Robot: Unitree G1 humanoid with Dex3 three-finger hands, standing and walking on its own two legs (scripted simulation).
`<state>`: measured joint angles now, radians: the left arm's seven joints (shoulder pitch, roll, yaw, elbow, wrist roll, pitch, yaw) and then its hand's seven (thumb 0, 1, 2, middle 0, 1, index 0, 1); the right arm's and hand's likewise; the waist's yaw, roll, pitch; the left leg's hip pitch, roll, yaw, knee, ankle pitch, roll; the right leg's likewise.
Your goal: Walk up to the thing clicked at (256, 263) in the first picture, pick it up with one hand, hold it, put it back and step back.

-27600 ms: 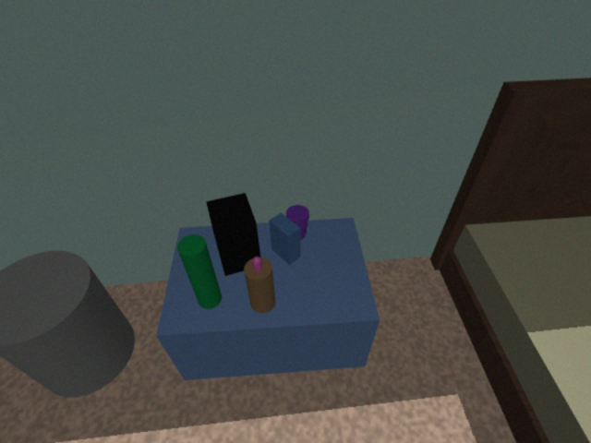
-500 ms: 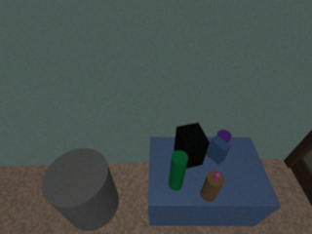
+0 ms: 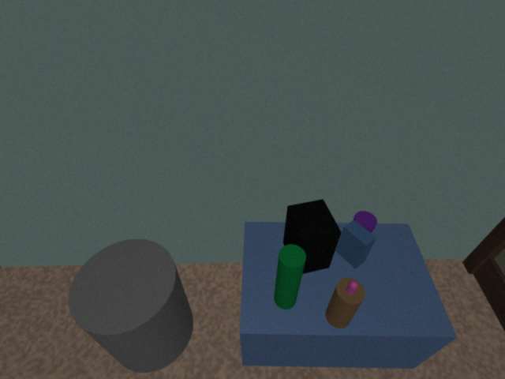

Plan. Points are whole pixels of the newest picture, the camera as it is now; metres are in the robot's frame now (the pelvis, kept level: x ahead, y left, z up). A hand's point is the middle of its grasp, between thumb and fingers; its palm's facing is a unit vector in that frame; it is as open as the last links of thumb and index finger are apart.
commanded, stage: stand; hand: right
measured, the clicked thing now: (345, 300) +0.43 -0.24 -0.35
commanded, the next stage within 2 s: step back in 0.48 s
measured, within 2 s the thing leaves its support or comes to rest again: neither
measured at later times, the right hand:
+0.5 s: hand out of the picture +0.08 -0.25 -0.16, palm faces -0.03 +0.94 -0.34, open 7.4 cm
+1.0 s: hand out of the picture +0.02 -0.28 -0.18, palm faces -0.12 +0.91 -0.39, open 7.4 cm
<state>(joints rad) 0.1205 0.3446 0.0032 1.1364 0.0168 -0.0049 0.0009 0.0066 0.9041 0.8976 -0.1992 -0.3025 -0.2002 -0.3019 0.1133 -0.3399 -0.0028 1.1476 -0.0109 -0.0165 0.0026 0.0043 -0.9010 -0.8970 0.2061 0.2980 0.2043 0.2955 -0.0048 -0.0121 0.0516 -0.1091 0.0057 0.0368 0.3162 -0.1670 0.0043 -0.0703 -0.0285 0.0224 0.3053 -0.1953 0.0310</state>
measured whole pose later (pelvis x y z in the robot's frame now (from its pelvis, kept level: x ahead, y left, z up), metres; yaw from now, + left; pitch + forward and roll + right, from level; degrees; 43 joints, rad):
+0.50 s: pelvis +0.01 +0.00 +0.00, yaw +0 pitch -2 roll +0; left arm 0.12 0.35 0.01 1.13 0.01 0.00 0.00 0.01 0.90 0.90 -0.20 -0.30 -0.20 -0.30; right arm 0.11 -0.34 0.00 1.14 -0.01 -0.01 0.01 0.00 -0.90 -0.90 0.21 0.30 0.20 0.30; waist 0.00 -0.01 0.06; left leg -0.12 0.01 0.03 0.32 -0.18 0.00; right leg -0.08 -0.03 0.01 0.31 -0.21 0.03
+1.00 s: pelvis -0.08 -0.01 -0.03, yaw +3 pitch -1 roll +0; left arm 0.08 0.35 0.05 0.85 0.04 0.03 0.02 0.01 0.90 0.90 -0.20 -0.30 -0.20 -0.30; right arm 0.11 -0.42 -0.04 0.94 0.00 0.07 0.00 0.00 -0.90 -0.90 0.20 0.30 0.20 0.30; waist 0.02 0.02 0.19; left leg -0.36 -0.06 -0.08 0.94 -0.52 -0.01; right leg -0.38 -0.04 -0.01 0.63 -0.24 0.00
